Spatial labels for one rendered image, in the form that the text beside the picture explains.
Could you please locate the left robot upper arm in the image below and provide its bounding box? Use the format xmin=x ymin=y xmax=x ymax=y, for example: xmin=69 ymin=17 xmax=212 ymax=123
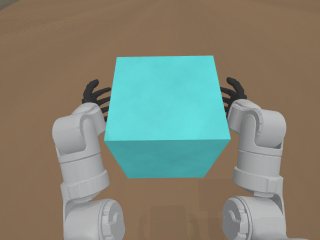
xmin=64 ymin=198 xmax=126 ymax=240

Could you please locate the left robot hand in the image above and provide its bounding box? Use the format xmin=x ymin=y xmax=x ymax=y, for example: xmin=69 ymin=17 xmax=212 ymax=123
xmin=82 ymin=79 xmax=111 ymax=122

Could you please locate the left robot forearm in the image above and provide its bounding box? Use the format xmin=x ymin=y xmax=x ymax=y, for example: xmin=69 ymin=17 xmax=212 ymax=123
xmin=52 ymin=102 xmax=110 ymax=240

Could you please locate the right robot upper arm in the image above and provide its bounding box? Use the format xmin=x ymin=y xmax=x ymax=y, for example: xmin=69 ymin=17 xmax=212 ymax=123
xmin=222 ymin=195 xmax=308 ymax=240

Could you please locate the right robot hand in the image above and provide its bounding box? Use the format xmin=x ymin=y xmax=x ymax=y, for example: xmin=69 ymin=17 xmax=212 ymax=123
xmin=220 ymin=77 xmax=247 ymax=120

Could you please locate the carton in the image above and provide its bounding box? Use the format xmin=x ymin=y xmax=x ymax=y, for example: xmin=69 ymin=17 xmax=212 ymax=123
xmin=104 ymin=55 xmax=231 ymax=179

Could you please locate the right robot forearm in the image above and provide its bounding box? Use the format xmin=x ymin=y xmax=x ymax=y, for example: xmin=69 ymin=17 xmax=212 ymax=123
xmin=227 ymin=99 xmax=287 ymax=231

